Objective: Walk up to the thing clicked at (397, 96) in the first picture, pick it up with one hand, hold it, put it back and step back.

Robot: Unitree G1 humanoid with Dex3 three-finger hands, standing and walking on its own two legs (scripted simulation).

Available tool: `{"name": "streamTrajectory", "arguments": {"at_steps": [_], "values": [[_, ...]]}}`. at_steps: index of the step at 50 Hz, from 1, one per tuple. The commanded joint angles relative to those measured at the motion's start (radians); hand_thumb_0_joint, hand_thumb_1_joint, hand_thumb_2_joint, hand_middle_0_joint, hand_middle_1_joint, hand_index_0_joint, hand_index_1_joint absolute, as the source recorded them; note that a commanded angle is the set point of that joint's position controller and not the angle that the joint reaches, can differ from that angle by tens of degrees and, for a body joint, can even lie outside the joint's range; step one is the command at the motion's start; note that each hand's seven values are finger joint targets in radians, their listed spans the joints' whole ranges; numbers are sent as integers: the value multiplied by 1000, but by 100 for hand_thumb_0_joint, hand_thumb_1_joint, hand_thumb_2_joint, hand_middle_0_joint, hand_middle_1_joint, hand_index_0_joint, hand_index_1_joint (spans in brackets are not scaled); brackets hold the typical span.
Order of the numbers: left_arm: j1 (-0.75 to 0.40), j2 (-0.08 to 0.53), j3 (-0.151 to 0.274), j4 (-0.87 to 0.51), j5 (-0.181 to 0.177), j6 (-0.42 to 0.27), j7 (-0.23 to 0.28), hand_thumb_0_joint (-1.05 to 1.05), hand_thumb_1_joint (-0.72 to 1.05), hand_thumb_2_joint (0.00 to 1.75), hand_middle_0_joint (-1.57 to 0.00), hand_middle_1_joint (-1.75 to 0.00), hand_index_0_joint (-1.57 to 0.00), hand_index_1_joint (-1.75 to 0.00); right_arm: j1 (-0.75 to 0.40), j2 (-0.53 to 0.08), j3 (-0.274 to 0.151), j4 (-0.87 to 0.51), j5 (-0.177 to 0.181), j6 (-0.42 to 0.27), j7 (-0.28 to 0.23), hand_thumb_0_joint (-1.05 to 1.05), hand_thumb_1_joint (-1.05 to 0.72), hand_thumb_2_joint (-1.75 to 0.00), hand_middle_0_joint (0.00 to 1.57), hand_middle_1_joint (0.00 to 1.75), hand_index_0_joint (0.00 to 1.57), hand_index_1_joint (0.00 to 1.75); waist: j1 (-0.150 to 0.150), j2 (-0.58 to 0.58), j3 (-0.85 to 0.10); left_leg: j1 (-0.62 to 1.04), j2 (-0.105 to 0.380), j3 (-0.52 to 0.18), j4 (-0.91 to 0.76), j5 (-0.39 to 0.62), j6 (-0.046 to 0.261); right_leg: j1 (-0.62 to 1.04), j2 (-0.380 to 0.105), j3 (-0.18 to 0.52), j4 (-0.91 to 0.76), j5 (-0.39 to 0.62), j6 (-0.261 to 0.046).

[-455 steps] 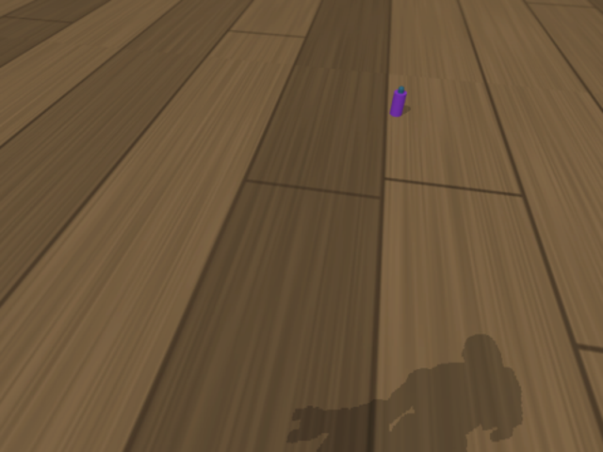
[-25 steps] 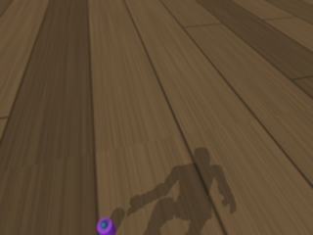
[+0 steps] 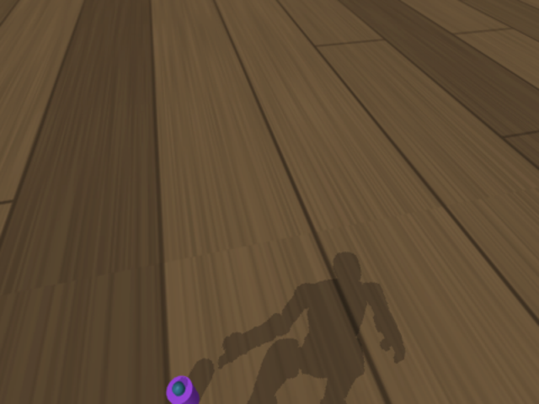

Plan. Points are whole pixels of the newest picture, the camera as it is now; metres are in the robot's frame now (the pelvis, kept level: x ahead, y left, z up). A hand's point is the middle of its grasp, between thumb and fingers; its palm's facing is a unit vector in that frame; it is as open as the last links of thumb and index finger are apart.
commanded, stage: go down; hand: left
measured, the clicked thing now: (182, 394) +0.31 +0.26 -0.69
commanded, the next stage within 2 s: none
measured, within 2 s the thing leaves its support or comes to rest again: neither
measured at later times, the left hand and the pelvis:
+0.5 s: hand out of the picture +0.16 +0.29 -0.21, palm faces +0.13 -0.94 -0.31, open 14.3 cm; pelvis -0.02 +0.00 -0.07, yaw -1 degrees
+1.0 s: hand out of the picture +0.17 +0.37 -0.31, palm faces +0.21 -0.94 -0.27, open 17.4 cm; pelvis -0.07 +0.01 -0.23, yaw -1 degrees
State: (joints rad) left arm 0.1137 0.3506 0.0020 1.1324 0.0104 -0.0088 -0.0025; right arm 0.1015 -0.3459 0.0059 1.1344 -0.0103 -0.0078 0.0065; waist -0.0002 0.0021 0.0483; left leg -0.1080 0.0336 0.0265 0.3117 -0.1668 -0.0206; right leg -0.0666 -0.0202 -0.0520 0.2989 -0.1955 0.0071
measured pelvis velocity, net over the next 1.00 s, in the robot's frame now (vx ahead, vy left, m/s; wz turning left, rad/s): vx -0.07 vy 0.01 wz -0.02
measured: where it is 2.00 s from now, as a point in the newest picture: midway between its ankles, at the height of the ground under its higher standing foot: outside the picture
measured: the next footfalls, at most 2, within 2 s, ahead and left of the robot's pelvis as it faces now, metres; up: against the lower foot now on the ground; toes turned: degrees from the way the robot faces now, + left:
none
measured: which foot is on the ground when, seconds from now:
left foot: down 0.00-1.00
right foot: down 0.00-1.00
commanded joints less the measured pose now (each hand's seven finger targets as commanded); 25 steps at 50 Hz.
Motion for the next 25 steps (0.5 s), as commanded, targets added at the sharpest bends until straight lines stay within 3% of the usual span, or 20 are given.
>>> {"name": "streamTrajectory", "arguments": {"at_steps": [1, 4, 5, 6, 7, 8, 9, 11, 12, 13, 14, 16, 18, 19, 21, 23, 25], "values": [[-32, 214, 39, -57, 1, -24, 13, 0, 90, 90, -20, -30, -20, -30, -37, -216, -36, -62, -1, -20, -16, 0, -90, -90, 20, 30, 20, 30, 0, 7, -75, 17, 113, -89, -30, 174, 34, -6, -134, 100, -53, 185, -17], [-34, 216, 40, -57, 2, -22, 12, 0, 90, 90, -20, -30, -20, -30, -47, -215, -37, -64, -2, -19, -16, 0, -90, -90, 20, 30, 20, 30, 1, 5, -81, 30, 115, -89, -28, 168, 36, -13, -135, 102, -52, 173, -22], [-30, 217, 40, -55, 1, -22, 12, 0, 82, 82, -28, -22, -28, -22, -41, -216, -37, -62, 0, -20, -15, 0, -91, -89, 21, 29, 20, 29, 1, 6, -78, 31, 114, -91, -34, 171, 34, -14, -132, 99, -51, 173, -21], [-381, 46, 46, -406, -54, -111, 25, 0, 74, 74, -20, -14, -20, -14, 1, -54, -2, -335, 66, -64, -35, 0, -97, -92, 20, 30, 20, 30, -128, 36, 11, -89, -33, 31, 34, 30, 30, -257, 12, 34, 36, 119, -14], [-495, 94, 62, -336, -50, -104, 32, 0, 66, 66, -12, -6, -12, -6, 48, -83, -10, -281, 66, -61, -46, 0, -97, -92, 20, 30, 20, 30, -98, 2, -40, -86, -33, 23, 57, 16, 35, -213, 10, 20, 50, 94, -11], [-309, 179, 124, -144, -33, -61, 40, 0, 58, 58, -4, -1, -4, 0, 78, -113, -21, -272, 62, -48, -49, 0, -100, -93, 20, 30, 20, 30, -76, -39, -15, -127, -40, 27, 79, -20, 37, -217, 17, 9, 57, 40, -15], [-223, 199, 152, -95, -26, -47, 28, 0, 50, 50, 0, -2, -1, -1, 86, -112, -31, -299, 64, -38, -48, 0, -98, -93, 20, 30, 20, 30, -36, -30, -15, -173, -37, 31, 112, -3, 35, -230, 20, 4, 85, 30, -18], [-310, 290, 205, -192, 6, -60, 16, 0, 34, 34, 0, -3, -1, -1, 121, -109, -60, -347, 54, -44, -59, 0, -99, -93, 20, 30, 20, 30, -22, -25, -182, -162, -37, 20, 167, 53, 37, -217, 15, 17, 148, 96, -15], [-224, 281, 228, -131, 26, -48, 3, 0, 26, 26, -1, -3, -2, -2, 125, -106, -71, -374, 44, -46, -55, 0, -99, -92, 20, 30, 20, 30, -18, 10, -222, -186, -44, 20, 201, 80, 34, -216, 9, 20, 190, 125, -19], [-133, 234, 219, -49, 47, -33, -13, 0, 19, 19, -1, -4, -2, -3, 152, -101, -78, -375, 34, -46, -48, 0, -98, -92, 20, 30, 20, 30, -18, -37, -229, -236, -45, 12, 247, 101, 36, -250, 10, 20, 229, 144, -19], [-81, 245, 250, -56, 60, -28, -25, 0, 17, 18, -1, -4, -3, -3, 158, -99, -87, -397, 31, -46, -41, 0, -98, -92, 20, 30, 20, 30, 13, -22, -260, -269, -48, 12, 280, 113, 33, -245, 10, 20, 261, 147, -22], [-87, 274, 299, -120, 66, -24, -29, 0, 3, 14, -3, -6, -5, -4, 141, -90, -93, -447, 28, -49, -37, 0, -95, -91, 20, 30, 20, 30, 30, 26, -317, -299, -51, 13, 319, 112, 27, -256, 13, 26, 306, 137, -27], [-132, 228, 293, -96, 68, -19, -39, 0, -5, 15, -3, -7, -4, -6, 123, -75, -87, -475, 25, -49, -25, 0, -94, -91, 20, 30, 20, 30, 21, 23, -261, -400, -46, 9, 391, 73, 24, -361, 16, 24, 370, 84, -32], [-155, 232, 310, -90, 66, -29, -47, 0, -8, 14, -3, -7, -4, -6, 110, -75, -89, -496, 22, -54, -20, 0, -94, -91, 20, 30, 20, 30, 18, 15, -241, -463, -39, 3, 446, 46, 22, -431, 20, 20, 421, 48, -35], [-137, 285, 376, -122, 48, -76, -76, 0, -20, 10, -4, -7, -5, -6, 103, -80, -98, -534, 20, -67, -10, 0, -94, -91, 20, 30, 20, 30, 30, 26, -280, -567, -36, -2, 554, -15, 25, -546, 21, 22, 532, -26, -37], [-112, 281, 408, -147, 29, -134, -119, 0, -32, 7, -5, -7, -6, -6, 105, -79, -105, -566, 18, -80, -5, 0, -93, -91, 20, 30, 20, 30, 27, 19, -313, -660, -32, -12, 639, -79, 30, -657, 24, 26, 626, -88, -36], [-103, 326, 453, -264, 17, -191, -157, 0, -38, 7, -6, -10, -7, -9, 98, -79, -112, -596, 14, -94, -9, 0, -94, -91, 20, 30, 20, 30, 37, 38, -388, -693, -33, -15, 706, -102, 34, -711, 21, 32, 685, -106, -34]]}}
